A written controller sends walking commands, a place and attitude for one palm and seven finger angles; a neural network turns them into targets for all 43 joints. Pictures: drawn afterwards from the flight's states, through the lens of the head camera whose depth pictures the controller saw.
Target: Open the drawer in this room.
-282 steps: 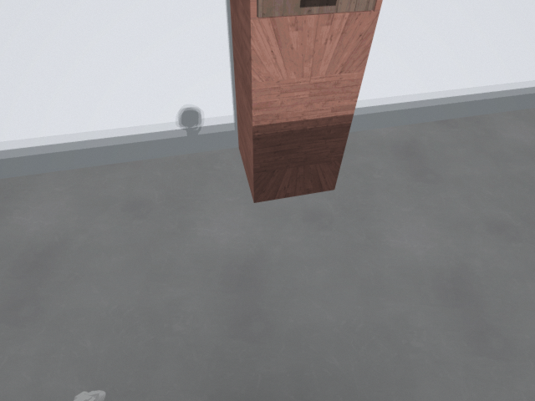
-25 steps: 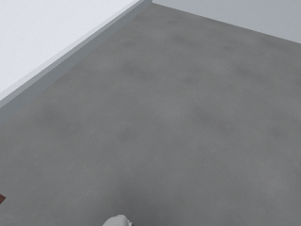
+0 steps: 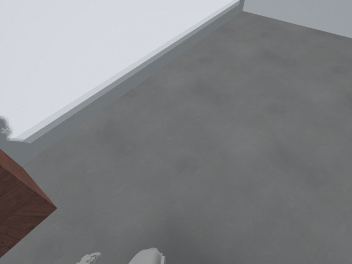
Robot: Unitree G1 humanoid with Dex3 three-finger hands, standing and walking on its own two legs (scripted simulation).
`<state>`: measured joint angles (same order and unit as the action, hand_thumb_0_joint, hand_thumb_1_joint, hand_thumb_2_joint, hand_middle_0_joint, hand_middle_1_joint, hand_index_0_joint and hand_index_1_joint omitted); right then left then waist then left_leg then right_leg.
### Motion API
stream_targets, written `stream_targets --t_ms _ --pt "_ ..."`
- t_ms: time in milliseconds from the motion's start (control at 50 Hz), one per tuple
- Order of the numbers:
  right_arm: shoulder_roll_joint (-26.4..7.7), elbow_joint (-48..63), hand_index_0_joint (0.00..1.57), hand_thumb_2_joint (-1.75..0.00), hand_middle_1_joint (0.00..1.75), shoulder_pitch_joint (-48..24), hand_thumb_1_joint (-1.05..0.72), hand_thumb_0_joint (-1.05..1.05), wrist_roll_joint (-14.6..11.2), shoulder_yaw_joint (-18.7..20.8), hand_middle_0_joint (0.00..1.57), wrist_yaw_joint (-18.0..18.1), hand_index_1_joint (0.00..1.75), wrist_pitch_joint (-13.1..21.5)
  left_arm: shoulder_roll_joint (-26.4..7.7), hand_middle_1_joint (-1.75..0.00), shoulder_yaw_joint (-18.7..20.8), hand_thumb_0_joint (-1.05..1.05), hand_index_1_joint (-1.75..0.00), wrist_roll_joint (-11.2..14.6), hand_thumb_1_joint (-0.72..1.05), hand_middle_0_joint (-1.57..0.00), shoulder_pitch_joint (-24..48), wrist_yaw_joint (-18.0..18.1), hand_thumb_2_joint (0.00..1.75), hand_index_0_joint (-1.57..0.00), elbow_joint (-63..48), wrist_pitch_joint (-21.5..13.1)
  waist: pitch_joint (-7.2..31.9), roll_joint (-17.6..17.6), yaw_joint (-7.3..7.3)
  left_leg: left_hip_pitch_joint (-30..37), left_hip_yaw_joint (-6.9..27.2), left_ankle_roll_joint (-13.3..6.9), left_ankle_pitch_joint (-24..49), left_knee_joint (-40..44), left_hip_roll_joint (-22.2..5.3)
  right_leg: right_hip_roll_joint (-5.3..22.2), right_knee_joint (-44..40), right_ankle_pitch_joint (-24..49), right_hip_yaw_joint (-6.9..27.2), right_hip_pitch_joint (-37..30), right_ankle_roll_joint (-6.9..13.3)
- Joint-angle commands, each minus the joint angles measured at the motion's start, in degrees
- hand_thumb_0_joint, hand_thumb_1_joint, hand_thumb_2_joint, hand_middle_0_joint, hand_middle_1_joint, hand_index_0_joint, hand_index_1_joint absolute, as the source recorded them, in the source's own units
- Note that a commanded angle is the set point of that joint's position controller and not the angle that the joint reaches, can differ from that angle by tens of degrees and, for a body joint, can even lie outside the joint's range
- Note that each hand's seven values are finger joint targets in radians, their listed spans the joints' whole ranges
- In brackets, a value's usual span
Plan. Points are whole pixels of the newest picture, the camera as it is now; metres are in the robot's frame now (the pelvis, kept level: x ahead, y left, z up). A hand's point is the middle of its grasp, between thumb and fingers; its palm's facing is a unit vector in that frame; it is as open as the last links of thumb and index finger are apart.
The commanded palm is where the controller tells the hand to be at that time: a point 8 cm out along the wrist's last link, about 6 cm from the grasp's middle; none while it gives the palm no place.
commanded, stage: turn to face it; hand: left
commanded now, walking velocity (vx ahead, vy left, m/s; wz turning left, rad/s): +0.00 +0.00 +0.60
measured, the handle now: out of the picture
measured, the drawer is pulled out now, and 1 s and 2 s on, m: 0.00 0.00 0.00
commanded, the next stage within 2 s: take the last steps up to it in 1.28 s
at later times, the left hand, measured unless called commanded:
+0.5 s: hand out of the picture +0.01 +0.27 -0.16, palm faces +0.34 -0.90 -0.28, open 7.4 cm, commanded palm none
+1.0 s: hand out of the picture -0.02 +0.19 -0.15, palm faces +0.57 -0.77 -0.26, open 7.4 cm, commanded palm none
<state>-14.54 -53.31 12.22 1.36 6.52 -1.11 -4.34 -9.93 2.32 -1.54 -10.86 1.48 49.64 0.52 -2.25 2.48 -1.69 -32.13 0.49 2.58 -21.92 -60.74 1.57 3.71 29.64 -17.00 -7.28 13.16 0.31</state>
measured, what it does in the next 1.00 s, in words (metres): steps on the spot, turning left: left foot, then right foot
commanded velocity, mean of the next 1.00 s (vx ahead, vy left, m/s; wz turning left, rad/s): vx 0.00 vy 0.00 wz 0.56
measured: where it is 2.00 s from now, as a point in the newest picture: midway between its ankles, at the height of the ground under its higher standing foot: outside the picture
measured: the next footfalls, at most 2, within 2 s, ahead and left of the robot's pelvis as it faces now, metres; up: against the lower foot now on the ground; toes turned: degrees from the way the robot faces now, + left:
left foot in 0.28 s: +0.02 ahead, +0.15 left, +0.00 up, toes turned +17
right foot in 0.68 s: +0.11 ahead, -0.08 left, +0.00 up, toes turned +21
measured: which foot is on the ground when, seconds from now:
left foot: up 0.00-0.26, down 0.28-0.68, up 0.70-1.00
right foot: down 0.00-0.28, up 0.30-0.66, down 0.68-1.00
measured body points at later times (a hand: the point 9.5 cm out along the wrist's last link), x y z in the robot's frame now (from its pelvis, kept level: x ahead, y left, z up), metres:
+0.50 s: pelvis +0.01 +0.03 +0.00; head +0.05 +0.06 +0.45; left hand -0.01 +0.32 -0.14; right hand +0.19 -0.18 -0.13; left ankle -0.02 +0.14 -0.74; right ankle +0.04 -0.12 -0.67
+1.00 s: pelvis +0.03 -0.01 +0.00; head +0.08 +0.00 +0.45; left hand -0.05 +0.23 -0.13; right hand +0.24 -0.19 -0.15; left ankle -0.07 +0.10 -0.67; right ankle +0.07 -0.10 -0.74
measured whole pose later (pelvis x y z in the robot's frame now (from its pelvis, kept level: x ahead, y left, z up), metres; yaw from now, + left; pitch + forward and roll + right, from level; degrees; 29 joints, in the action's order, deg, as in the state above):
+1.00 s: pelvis +0.03 -0.01 +0.00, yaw +36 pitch +0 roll +2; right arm -14.9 -54.6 9.8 1.0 5.1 -1.5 -5.5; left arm -10.1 1.2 -1.7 -13.2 1.0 50.4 0.3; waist -4.8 0.9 -0.2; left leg -25.4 -1.1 4.5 -24.1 -56.9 -2.2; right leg 7.1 29.5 -17.3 -13.4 11.7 0.9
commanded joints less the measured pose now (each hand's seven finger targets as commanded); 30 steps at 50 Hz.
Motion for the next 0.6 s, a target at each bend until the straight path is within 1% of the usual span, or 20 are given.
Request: stream_targets --t_ms 0,40,100,120,160,180,200,220,240,260,280,300,320,340,360,400,440,500,540,580 --pt "-2.3 4.9 0.20 -0.90 0.30 -2.3 -0.90 0.00 -0.1 -0.4 0.20 -0.6 0.30 1.5 -10.5 -0.30 2.6 0.00 -0.30 0.0 0.90 -0.20 -1.4 0.7 0.90 -0.20 -3.3 -1.5 1.9 -12.0 1.47 -3.0 -1.9 2.0 -0.7 -2.5 -3.6 15.3 -8.1 31.0 5.1 -8.1 5.6" --pt "-2.1 5.8 0.20 -0.90 0.30 -5.3 -0.90 0.00 -0.3 -0.7 0.20 -0.7 0.30 1.3 -11.5 -0.30 2.8 0.00 -0.30 -0.1 0.90 -0.20 -3.9 0.5 0.90 -0.20 -2.2 -1.2 1.9 -12.7 2.90 -1.2 -3.5 2.0 -2.0 2.4 -3.5 15.9 -7.3 33.2 3.7 -9.7 5.5" --pt "-2.1 6.5 0.20 -0.90 0.30 -8.2 -0.90 0.00 -0.4 -1.4 0.20 -0.8 0.30 1.3 -13.4 -0.30 3.2 0.00 -0.30 -0.1 0.90 -0.20 -5.7 0.3 0.90 -0.20 -1.5 -0.7 1.9 -14.1 4.23 2.7 -5.7 1.6 -2.3 9.4 -3.3 16.5 -6.2 34.1 2.3 -9.6 5.4" --pt "-2.3 6.6 0.20 -0.90 0.30 -8.0 -0.90 0.00 -0.5 -1.5 0.20 -0.8 0.30 1.5 -14.0 -0.30 3.3 0.00 -0.30 -0.2 0.90 -0.20 -5.4 0.3 0.90 -0.20 -1.5 -0.6 2.9 -15.0 4.09 3.7 -6.2 1.3 -2.4 12.2 -3.4 16.8 -5.4 34.0 1.8 -10.5 5.6" --pt "-2.4 7.0 0.20 -0.90 0.30 -8.3 -0.90 0.00 -0.6 -1.8 0.20 -0.8 0.30 2.0 -14.8 -0.30 3.9 0.00 -0.30 -0.3 0.90 -0.20 -5.6 0.2 0.90 -0.20 -1.2 -0.3 4.3 -16.7 4.64 7.0 -7.7 0.6 -2.7 19.3 -2.8 17.2 -2.5 36.3 0.8 -12.1 5.0" --pt "-2.9 6.7 0.20 -0.90 0.30 -7.2 -0.90 0.00 -0.6 -1.7 0.20 -0.6 0.30 2.2 -15.1 -0.30 4.0 0.00 -0.30 -0.2 0.90 -0.20 -5.5 0.1 0.90 -0.20 -1.0 -0.2 5.2 -16.4 4.09 9.8 -8.4 0.2 -0.3 23.3 -2.5 17.1 -0.6 36.5 -0.1 -11.9 4.1" --pt "-3.9 6.5 0.20 -0.90 0.30 -5.3 -0.90 0.00 -0.5 -1.6 0.20 -0.5 0.30 2.4 -15.3 -0.30 4.1 0.00 -0.30 0.1 0.90 -0.20 -5.2 0.0 0.90 -0.20 -1.0 -0.1 6.2 -14.9 2.90 14.0 -8.8 -0.3 4.2 28.7 -2.1 16.5 2.5 35.0 -1.9 -10.5 2.7" --pt "-6.2 5.5 0.20 -0.90 0.30 -1.6 -0.90 0.00 -0.3 -0.9 0.20 -0.5 0.30 2.9 -15.0 -0.30 4.3 0.00 -0.30 0.6 0.90 -0.20 -4.4 -0.2 0.90 -0.20 -1.3 0.0 8.4 -10.7 0.38 22.9 -7.4 -1.3 12.9 36.1 -3.2 15.7 10.0 31.5 -3.5 -5.6 0.4" --pt "-12.6 5.2 0.20 -0.90 0.30 2.4 -0.90 0.00 0.1 0.6 0.20 -0.2 0.30 3.5 -12.2 -0.30 3.9 0.00 -0.30 1.0 0.90 -0.20 -4.4 -0.6 0.90 -0.20 -2.9 0.2 12.2 5.2 -1.83 36.4 8.6 -6.7 30.7 38.9 -15.4 9.7 23.5 11.6 -5.3 9.2 -3.7" --pt "-17.3 4.1 0.20 -0.90 0.30 6.6 -0.90 0.00 -0.6 1.8 0.20 0.1 0.30 3.4 -8.9 -0.30 2.5 0.00 -0.30 0.9 0.90 -0.20 -1.3 -0.8 0.90 -0.20 -5.8 0.2 12.2 16.3 -3.88 39.5 20.9 -14.6 56.0 37.5 -26.8 4.4 33.8 -22.1 -1.8 21.2 -6.3" --pt "-15.5 2.3 0.20 -0.90 0.30 8.1 -0.90 0.00 -0.8 1.4 0.20 0.7 0.30 3.4 -10.0 -0.30 2.7 0.00 -0.30 0.5 0.90 -0.20 2.1 0.0 0.90 -0.20 -5.6 1.2 12.3 12.0 -4.64 35.8 18.2 -15.3 49.6 37.1 -25.4 4.9 37.2 -20.9 4.4 21.2 -5.6" --pt "-14.2 3.1 0.20 -0.90 0.30 4.7 -0.90 0.00 -0.5 1.1 0.20 1.3 0.30 3.4 -9.3 -0.30 3.0 0.00 -0.30 0.8 0.90 -0.20 3.3 -0.1 0.90 -0.20 -5.2 1.0 9.0 11.3 -3.49 32.6 16.6 -14.7 43.4 37.4 -22.5 4.8 38.5 -17.2 5.3 23.0 -5.6" --pt "-12.1 4.2 0.20 -0.90 0.30 0.7 -0.90 0.00 -0.3 0.5 0.20 1.5 0.30 3.4 -9.5 -0.30 3.2 0.00 -0.30 0.8 0.90 -0.20 3.3 -0.5 0.90 -0.20 -4.3 1.0 6.1 9.6 -2.05 28.1 13.6 -13.1 39.1 38.2 -19.1 4.8 38.4 -12.6 6.1 21.8 -5.6" --pt "-10.6 5.1 0.20 -0.90 0.30 -2.4 -0.90 0.00 -0.2 -0.1 0.20 1.5 0.30 3.6 -9.6 -0.30 3.3 0.00 -0.30 0.7 0.90 -0.20 1.7 -0.9 0.90 -0.20 -3.3 1.0 5.3 7.6 -0.19 25.9 11.1 -11.6 36.2 38.7 -16.9 4.6 37.7 -9.1 5.9 20.0 -5.8" --pt "-10.1 5.5 0.20 -0.90 0.30 -3.8 -0.90 0.00 -0.2 -0.3 0.20 1.5 0.30 3.8 -9.5 -0.30 3.4 0.00 -0.30 0.6 0.90 -0.20 0.2 -1.1 0.90 -0.20 -2.5 1.1 5.2 6.5 0.63 25.1 9.5 -10.8 35.7 39.2 -15.3 4.1 36.8 -7.2 5.7 19.0 -6.0" --pt "-10.1 5.6 0.20 -0.90 0.30 -3.7 -0.90 0.00 -0.3 -0.4 0.20 1.4 0.30 3.9 -9.4 -0.30 3.3 0.00 -0.30 0.7 0.90 -0.20 -0.4 -1.0 0.90 -0.20 -2.3 1.3 5.2 5.9 0.75 24.3 9.5 -10.9 33.9 39.9 -14.3 3.2 33.3 -6.1 5.9 17.2 -6.2" --pt "-10.3 5.5 0.20 -0.90 0.30 -2.9 -0.90 0.00 -0.2 -0.2 0.20 1.3 0.30 3.7 -9.4 -0.30 3.2 0.00 -0.30 0.7 0.90 -0.20 0.3 -0.9 0.90 -0.20 -2.8 1.3 5.2 5.2 0.35 24.9 11.5 -11.6 31.9 40.3 -14.2 2.4 29.9 -6.2 5.9 16.8 -6.3" --pt "-10.7 5.2 0.20 -0.90 0.30 -2.1 -0.90 0.00 0.0 0.1 0.20 1.2 0.30 3.4 -9.1 -0.30 2.9 0.00 -0.30 0.9 0.90 -0.20 2.3 -0.7 0.90 -0.20 -4.2 1.3 4.5 5.8 -0.26 23.9 14.8 -12.4 29.5 40.1 -14.4 1.2 24.5 -7.4 6.3 15.5 -6.3" --pt "-10.7 5.4 0.20 -0.90 0.30 -2.4 -0.90 0.00 0.0 0.4 0.20 1.1 0.30 3.1 -9.0 -0.30 2.7 0.00 -0.30 0.9 0.90 -0.20 2.3 -0.6 0.90 -0.20 -4.8 1.0 5.1 6.6 -0.18 23.4 16.2 -12.2 30.3 38.9 -13.6 -0.1 19.3 -7.7 6.0 12.5 -5.9" --pt "-11.0 5.8 0.20 -0.90 0.30 -3.5 -0.90 0.00 0.1 0.6 0.20 1.0 0.30 2.9 -8.7 -0.30 2.6 0.00 -0.30 1.2 0.90 -0.20 0.8 -0.4 0.90 -0.20 -4.9 0.7 5.4 7.2 0.60 20.6 18.1 -11.9 31.8 37.3 -13.1 -1.5 13.3 -7.1 5.5 7.4 -5.3"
